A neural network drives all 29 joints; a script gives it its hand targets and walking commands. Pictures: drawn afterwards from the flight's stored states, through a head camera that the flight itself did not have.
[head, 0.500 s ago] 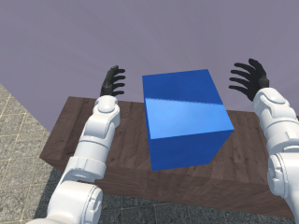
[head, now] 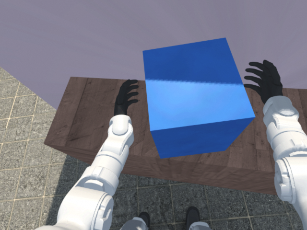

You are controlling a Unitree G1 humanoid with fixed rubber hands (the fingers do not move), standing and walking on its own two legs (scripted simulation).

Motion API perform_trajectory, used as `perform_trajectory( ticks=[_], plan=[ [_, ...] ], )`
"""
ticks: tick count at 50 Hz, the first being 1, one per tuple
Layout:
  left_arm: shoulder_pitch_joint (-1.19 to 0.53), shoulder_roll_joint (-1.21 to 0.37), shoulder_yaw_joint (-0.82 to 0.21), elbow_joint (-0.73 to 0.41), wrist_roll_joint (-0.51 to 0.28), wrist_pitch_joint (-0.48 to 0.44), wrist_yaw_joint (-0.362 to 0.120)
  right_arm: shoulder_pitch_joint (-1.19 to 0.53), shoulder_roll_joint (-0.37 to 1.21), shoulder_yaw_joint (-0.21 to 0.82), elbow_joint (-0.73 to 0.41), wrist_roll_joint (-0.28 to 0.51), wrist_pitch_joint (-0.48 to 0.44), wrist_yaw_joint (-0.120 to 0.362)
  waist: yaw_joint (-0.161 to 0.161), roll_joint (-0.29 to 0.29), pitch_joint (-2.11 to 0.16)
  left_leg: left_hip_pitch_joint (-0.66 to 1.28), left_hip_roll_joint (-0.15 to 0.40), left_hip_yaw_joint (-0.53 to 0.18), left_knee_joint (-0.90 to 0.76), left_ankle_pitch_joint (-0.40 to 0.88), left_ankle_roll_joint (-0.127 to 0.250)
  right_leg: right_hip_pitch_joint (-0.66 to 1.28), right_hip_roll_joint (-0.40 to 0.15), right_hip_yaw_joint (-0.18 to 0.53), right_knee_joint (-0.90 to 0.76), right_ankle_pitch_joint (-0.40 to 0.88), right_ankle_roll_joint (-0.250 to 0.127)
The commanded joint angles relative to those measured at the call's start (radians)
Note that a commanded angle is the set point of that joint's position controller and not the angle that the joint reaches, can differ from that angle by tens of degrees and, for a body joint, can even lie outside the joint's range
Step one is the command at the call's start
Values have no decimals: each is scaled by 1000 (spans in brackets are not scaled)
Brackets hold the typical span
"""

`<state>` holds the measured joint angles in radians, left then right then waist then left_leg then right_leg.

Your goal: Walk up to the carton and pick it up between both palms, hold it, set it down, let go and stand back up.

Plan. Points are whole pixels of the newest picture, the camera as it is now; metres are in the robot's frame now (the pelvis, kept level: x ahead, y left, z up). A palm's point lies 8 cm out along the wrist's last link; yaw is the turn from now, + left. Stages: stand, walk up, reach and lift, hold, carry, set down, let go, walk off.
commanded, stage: reach and lift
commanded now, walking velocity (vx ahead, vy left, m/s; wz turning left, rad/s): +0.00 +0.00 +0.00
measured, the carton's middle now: (188, 106) +0.44 +0.00 -0.03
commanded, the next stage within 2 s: none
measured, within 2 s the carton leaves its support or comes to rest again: neither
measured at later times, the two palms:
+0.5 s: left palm (130, 110) +0.39 +0.15 +0.01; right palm (247, 89) +0.49 -0.14 +0.01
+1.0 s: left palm (131, 111) +0.39 +0.14 +0.01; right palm (245, 92) +0.48 -0.14 +0.01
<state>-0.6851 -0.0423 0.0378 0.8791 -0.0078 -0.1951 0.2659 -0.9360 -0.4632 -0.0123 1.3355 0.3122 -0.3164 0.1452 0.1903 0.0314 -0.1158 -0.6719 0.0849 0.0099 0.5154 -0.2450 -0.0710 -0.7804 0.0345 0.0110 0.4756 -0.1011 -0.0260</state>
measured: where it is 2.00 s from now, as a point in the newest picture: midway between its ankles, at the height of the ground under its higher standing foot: outside the picture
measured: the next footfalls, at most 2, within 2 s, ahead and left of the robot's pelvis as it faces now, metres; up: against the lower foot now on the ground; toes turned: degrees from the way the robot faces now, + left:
none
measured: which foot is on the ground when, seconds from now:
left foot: down 0.00-1.00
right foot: down 0.00-1.00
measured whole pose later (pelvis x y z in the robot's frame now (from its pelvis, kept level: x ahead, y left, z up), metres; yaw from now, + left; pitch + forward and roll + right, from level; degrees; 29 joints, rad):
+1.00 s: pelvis +0.00 +0.00 +0.00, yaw +0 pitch +23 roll +0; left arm -0.69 -0.15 0.16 0.90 -0.01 -0.24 0.29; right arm -1.00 -0.30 -0.02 1.41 0.09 -0.33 0.02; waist 0.17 0.02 -0.14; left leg -0.69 0.09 0.01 0.55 -0.26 -0.07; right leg -0.80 0.04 0.01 0.50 -0.11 -0.03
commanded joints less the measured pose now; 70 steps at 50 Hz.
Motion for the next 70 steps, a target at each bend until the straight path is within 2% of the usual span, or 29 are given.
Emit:
perform_trajectory(
  ticks=[1, 5, 6, 7, 10, 11, 12, 16, 20, 23, 26, 28, 30, 32, 33, 37, 38, 39, 40, 42, 45, 49, 51, 52, 54, 57, 63, 68, 70],
  plan=[
    [-340, 54, 99, -70, -99, -86, -26, -498, -71, 74, -159, -43, -64, -32, -16, -314, -896, -121, -86, 91, 45, 311, 45, 639, 37, 29, 111, 352, 29],
    [-338, 57, 118, -73, -88, -93, -35, -483, -41, 98, -128, -33, -57, -35, -6, -299, -836, -150, -88, 88, 35, 274, 47, 656, 29, 40, 113, 306, 32],
    [-321, 35, 108, -68, -90, -92, -36, -475, -27, 98, -104, -37, -51, -37, -17, -303, -808, -144, -84, 81, 34, 283, 46, 638, 27, 33, 114, 308, 32],
    [-330, 10, 101, -97, -76, -98, -36, -475, -10, 86, -84, -44, -56, -36, -20, -273, -810, -133, -84, 81, 30, 285, 39, 625, 30, 27, 109, 299, 31],
    [-336, -9, 109, -101, -62, -105, -36, -477, 28, 96, -80, -47, -56, -36, -12, -260, -805, -113, -79, 83, 38, 288, 39, 599, 23, 23, 101, 289, 29],
    [-347, -24, 99, -101, -52, -102, -35, -480, 48, 90, -76, -48, -57, -32, -23, -235, -791, -113, -79, 81, 41, 281, 37, 571, 29, 17, 97, 249, 25],
    [-354, -42, 106, -103, -45, -105, -29, -495, 63, 90, -68, -52, -56, -34, -10, -218, -801, -101, -78, 83, 35, 285, 32, 567, 25, 12, 90, 251, 24],
    [-357, -77, 121, -142, 1, -102, -22, -487, 87, 47, -22, -92, -66, -42, -32, -198, -810, -66, -73, 81, 51, 320, 21, 531, 39, -4, 83, 255, 16],
    [-348, -84, 170, -146, 73, -102, -6, -501, 91, -8, -23, -146, -93, -72, -31, -159, -830, -29, -78, 89, 57, 373, 4, 540, 50, -13, 77, 317, 18],
    [-342, -121, 162, -164, 100, -94, 2, -510, 91, -58, -19, -181, -113, -91, -56, -143, -853, 8, -77, 85, 56, 401, -10, 535, 62, -30, 72, 360, 11],
    [-329, -153, 155, -187, 126, -87, 14, -512, 100, -73, -25, -189, -130, -107, -53, -111, -879, 59, -75, 81, 74, 474, -22, 541, 70, -36, 72, 422, 0],
    [-326, -172, 146, -202, 126, -82, 13, -508, 112, -78, -26, -191, -133, -114, -53, -125, -874, 72, -75, 83, 78, 495, -24, 543, 75, -36, 58, 453, -6],
    [-341, -180, 136, -198, 126, -85, 13, -511, 141, -69, -5, -194, -124, -115, -52, -118, -838, 69, -70, 82, 68, 460, -18, 529, 73, -34, 49, 407, -10],
    [-325, -162, 157, -159, 123, -86, 10, -509, 165, -47, -31, -191, -112, -118, -34, -171, -812, 12, -72, 90, 61, 407, -1, 563, 65, -20, 54, 390, 3],
    [-345, -166, 150, -156, 117, -87, 6, -507, 167, -53, -30, -198, -103, -118, -50, -180, -810, 9, -73, 88, 55, 389, 1, 562, 63, -25, 64, 382, 10],
    [-379, -141, 168, -140, 106, -101, 6, -539, 191, -58, -87, -220, -85, -122, -35, -226, -804, -39, -75, 97, 43, 320, 17, 571, 55, -12, 65, 311, 22],
    [-391, -132, 183, -126, 110, -106, 2, -534, 211, -63, -88, -226, -74, -125, -44, -244, -793, -61, -79, 101, 37, 283, 24, 583, 46, -3, 62, 297, 29],
    [-403, -130, 188, -128, 117, -103, 4, -533, 204, -79, -91, -240, -71, -126, -43, -230, -797, -70, -79, 98, 29, 259, 25, 580, 45, -5, 64, 274, 26],
    [-411, -133, 183, -132, 116, -100, 6, -540, 199, -100, -102, -250, -72, -131, -60, -232, -800, -69, -80, 99, 28, 246, 24, 573, 46, -9, 63, 263, 29],
    [-420, -128, 199, -115, 120, -95, 9, -537, 213, -96, -88, -248, -54, -130, -43, -230, -781, -90, -81, 103, 18, 212, 27, 582, 36, 0, 62, 228, 30],
    [-449, -141, 195, -136, 127, -96, 10, -552, 231, -128, -113, -274, -59, -140, -68, -215, -803, -73, -83, 102, 23, 237, 23, 578, 36, -3, 58, 259, 31],
    [-445, -170, 188, -149, 136, -91, 18, -538, 244, -129, -98, -261, -55, -134, -46, -181, -821, -31, -80, 100, 31, 288, 10, 563, 46, -16, 61, 285, 17],
    [-442, -179, 179, -156, 154, -83, 21, -527, 240, -137, -75, -254, -53, -133, -61, -140, -812, -9, -82, 95, 28, 287, 5, 545, 45, -20, 52, 286, 13],
    [-429, -179, 180, -144, 154, -80, 23, -525, 244, -127, -70, -251, -48, -132, -46, -139, -799, -11, -80, 98, 30, 297, 5, 539, 48, -21, 52, 275, 7],
    [-418, -203, 163, -138, 150, -75, 22, -516, 239, -141, -70, -263, -54, -131, -64, -134, -784, 19, -76, 91, 36, 319, -1, 522, 54, -32, 49, 285, 3],
    [-418, -211, 163, -152, 164, -76, 24, -515, 246, -143, -73, -265, -54, -131, -63, -119, -800, 44, -75, 87, 40, 327, 0, 505, 60, -34, 46, 281, -2],
    [-410, -226, 190, -143, 170, -89, 4, -508, 310, -131, -127, -293, -52, -133, -52, -182, -796, -8, -82, 96, 30, 306, 16, 579, 45, -18, 53, 337, 16],
    [-432, -254, 214, -124, 219, -97, -18, -489, 379, -174, -110, -363, -49, -125, -69, -186, -740, -30, -88, 105, -6, 235, 24, 593, 32, -23, 31, 289, 19],
    [-444, -313, 205, -165, 239, -107, -30, -494, 426, -187, -135, -399, -69, -108, -68, -179, -770, 19, -85, 104, 0, 286, 19, 585, 36, -34, 30, 312, 11]
  ],
)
